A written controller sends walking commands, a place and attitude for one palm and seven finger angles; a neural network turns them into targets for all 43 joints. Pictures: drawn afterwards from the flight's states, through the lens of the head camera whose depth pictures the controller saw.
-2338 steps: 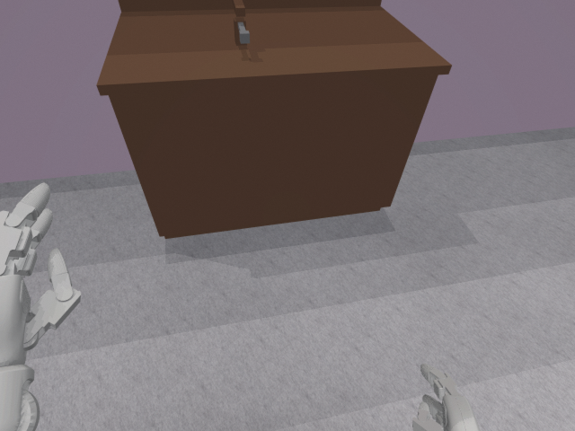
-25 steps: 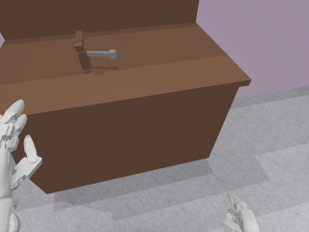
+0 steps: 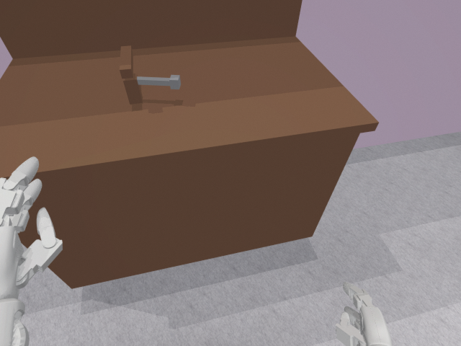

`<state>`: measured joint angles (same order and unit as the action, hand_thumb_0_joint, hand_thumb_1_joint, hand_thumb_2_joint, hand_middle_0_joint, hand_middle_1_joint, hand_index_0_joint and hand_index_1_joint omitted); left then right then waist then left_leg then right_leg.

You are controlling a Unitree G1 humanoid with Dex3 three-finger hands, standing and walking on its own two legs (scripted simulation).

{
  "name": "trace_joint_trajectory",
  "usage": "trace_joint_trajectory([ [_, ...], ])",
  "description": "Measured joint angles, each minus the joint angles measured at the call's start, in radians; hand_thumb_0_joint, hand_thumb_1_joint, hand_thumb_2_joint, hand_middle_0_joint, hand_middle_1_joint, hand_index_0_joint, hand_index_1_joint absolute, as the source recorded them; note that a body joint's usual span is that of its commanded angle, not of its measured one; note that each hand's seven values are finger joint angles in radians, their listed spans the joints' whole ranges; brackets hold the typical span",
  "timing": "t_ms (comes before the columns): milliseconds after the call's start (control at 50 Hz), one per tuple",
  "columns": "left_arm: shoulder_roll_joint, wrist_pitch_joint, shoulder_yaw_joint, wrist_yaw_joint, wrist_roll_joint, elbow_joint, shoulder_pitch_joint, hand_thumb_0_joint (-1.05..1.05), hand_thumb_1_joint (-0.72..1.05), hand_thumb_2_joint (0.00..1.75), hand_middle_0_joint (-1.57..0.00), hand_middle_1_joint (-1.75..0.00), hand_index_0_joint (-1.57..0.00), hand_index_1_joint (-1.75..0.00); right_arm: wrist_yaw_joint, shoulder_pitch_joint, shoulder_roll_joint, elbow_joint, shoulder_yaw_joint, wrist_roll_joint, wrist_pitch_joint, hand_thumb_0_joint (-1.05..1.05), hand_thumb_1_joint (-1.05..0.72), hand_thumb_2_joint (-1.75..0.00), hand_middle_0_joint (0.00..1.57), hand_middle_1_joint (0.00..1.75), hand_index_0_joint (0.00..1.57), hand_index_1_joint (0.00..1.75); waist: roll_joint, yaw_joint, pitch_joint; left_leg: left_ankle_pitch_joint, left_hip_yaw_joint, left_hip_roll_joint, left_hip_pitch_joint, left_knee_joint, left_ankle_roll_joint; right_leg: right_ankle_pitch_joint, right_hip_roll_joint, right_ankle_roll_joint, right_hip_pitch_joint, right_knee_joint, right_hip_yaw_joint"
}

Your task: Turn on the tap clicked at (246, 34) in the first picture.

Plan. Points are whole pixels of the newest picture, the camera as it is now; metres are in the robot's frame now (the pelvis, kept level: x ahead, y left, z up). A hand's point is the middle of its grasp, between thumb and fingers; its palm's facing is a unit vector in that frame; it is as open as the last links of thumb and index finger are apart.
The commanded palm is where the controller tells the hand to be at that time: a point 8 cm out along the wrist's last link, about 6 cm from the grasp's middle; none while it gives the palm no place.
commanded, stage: stand and check the lever's angle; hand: left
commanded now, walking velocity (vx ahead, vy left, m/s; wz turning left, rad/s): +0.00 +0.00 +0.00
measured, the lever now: (175, 82) +0.74 +0.21 +0.07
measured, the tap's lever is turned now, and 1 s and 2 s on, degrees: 74 74 74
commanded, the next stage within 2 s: take the last steps up to it in 0.08 s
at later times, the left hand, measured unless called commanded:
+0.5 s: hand (55, 234) +0.22 +0.25 +0.15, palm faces +0.43 -0.83 -0.34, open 7.4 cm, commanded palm +0.17 +0.29 +0.17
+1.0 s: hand (135, 164) +0.35 +0.19 +0.15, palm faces +0.30 -0.83 -0.47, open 7.4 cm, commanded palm +0.30 +0.24 +0.17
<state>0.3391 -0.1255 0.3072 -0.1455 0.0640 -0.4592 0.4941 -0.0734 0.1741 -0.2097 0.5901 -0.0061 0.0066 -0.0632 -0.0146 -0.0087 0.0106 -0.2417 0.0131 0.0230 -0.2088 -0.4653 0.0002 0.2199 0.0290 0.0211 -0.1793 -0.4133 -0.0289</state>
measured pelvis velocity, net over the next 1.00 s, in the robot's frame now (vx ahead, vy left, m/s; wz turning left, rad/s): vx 0.12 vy -0.03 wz -0.06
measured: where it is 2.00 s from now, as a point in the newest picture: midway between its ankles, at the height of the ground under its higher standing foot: outside the picture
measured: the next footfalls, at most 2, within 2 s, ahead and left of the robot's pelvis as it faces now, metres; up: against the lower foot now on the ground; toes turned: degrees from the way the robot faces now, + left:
right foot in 0.92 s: +0.26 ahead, -0.14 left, +0.00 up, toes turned -7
left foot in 1.20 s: +0.28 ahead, +0.10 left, +0.00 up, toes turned +2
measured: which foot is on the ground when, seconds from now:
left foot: down 0.00-0.92, up 0.94-1.00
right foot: down 0.00-0.64, up 0.66-0.90, down 0.92-1.00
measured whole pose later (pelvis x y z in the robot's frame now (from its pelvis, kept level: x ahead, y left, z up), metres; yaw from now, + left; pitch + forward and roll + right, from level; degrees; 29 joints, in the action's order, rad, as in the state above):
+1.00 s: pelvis +0.12 -0.03 -0.02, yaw -3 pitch -2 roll +0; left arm 0.37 -0.15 0.35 -0.13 0.04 -0.51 0.48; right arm -0.04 0.21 -0.20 0.65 0.00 0.01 -0.09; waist -0.05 0.01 0.09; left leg -0.48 0.01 0.06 -0.34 -1.04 -0.01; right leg 0.24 -0.01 0.06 -0.37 -0.65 -0.13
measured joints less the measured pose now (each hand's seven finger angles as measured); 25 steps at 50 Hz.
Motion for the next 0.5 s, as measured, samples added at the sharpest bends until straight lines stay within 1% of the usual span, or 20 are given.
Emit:
trace_joint_trajectory([
  [120,-0.01,0.002,-0.005,-0.011,-0.006,0.01,-0.031,0.01,0.89,0.9,-0.21,-0.3,-0.21,-0.3,-0.004,0.014,0.002,0.019,-0.004,-0.005,-0.008,0.02,-0.91,-0.9,0.2,0.3,0.2,0.3,0.006,-0.008,0.005,0.019,0.004,-0.006,-0.003,0.012,-0.009,-0.025,-0.006,-0.009,0.001,0.022,0.004],
  [240,-0.006,-0.007,-0.008,-0.014,-0.01,0.005,-0.033,0.01,0.89,0.9,-0.21,-0.3,-0.2,-0.3,-0.001,0.02,0.011,0.025,-0.008,-0.008,-0.016,0.02,-0.91,-0.9,0.2,0.3,0.2,0.3,0.01,0.001,-0.001,0.031,0.014,-0.015,-0.003,0.023,-0.019,-0.041,-0.015,-0.019,-0.002,0.033,0.013],
  [300,0.001,-0.009,-0.004,-0.016,-0.013,0.007,-0.024,0.01,0.89,0.9,-0.21,-0.3,-0.2,-0.3,-0.002,0.022,0.017,0.027,-0.012,-0.009,-0.015,0.02,-0.91,-0.9,0.2,0.3,0.2,0.3,0.014,0.005,-0.012,0.026,0.024,-0.02,-0.006,0.017,-0.025,-0.024,-0.02,-0.019,-0.017,0.005,0.023],
  [400,-0.001,0.009,0.006,-0.027,-0.027,0.029,-0.026,0.01,0.89,0.9,-0.21,-0.3,-0.2,-0.3,-0.007,0.043,0.032,0.031,-0.02,-0.005,-0.012,0.02,-0.9,-0.9,0.2,0.3,0.2,0.3,0.009,0.01,-0.04,-0.012,0.028,-0.02,-0.018,-0.025,-0.033,0.108,-0.02,0.001,-0.053,-0.097,0.025],
  [460,-0.005,0.019,0.009,-0.03,-0.031,0.042,-0.04,0.01,0.9,0.9,-0.21,-0.3,-0.2,-0.3,-0.005,0.057,0.038,0.04,-0.024,-0.007,-0.012,0.02,-0.9,-0.9,0.2,0.3,0.2,0.3,-0.005,0.012,-0.046,-0.049,0.017,-0.008,-0.032,-0.081,-0.025,0.081,-0.011,0.007,-0.045,-0.105,0.01],
  [500,-0.012,0.018,0.006,-0.028,-0.03,0.038,-0.048,0.01,0.9,0.9,-0.21,-0.3,-0.2,-0.3,0.0,0.062,0.033,0.05,-0.024,-0.01,-0.011,0.02,-0.9,-0.9,0.2,0.3,0.2,0.3,-0.019,0.008,-0.05,-0.121,0.008,0.007,-0.061,-0.158,-0.029,0.061,0.003,0.009,-0.05,-0.121,0.001],
])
